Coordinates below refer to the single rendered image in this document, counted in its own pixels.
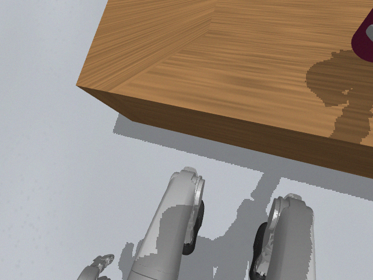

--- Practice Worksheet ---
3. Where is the can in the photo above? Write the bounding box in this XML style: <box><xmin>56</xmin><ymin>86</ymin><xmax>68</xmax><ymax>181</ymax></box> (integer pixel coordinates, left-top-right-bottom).
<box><xmin>351</xmin><ymin>8</ymin><xmax>373</xmax><ymax>62</ymax></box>

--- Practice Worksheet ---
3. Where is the left robot foot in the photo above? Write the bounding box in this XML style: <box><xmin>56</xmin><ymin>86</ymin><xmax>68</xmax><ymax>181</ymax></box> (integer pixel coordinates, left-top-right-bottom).
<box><xmin>182</xmin><ymin>201</ymin><xmax>204</xmax><ymax>256</ymax></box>

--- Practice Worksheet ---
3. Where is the left robot hand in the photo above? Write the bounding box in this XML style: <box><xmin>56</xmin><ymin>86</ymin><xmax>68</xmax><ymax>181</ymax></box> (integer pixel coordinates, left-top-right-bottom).
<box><xmin>77</xmin><ymin>254</ymin><xmax>114</xmax><ymax>280</ymax></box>

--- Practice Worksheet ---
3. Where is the right robot foot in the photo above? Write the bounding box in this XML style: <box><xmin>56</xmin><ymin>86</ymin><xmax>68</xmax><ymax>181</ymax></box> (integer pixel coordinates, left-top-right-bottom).
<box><xmin>249</xmin><ymin>222</ymin><xmax>268</xmax><ymax>280</ymax></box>

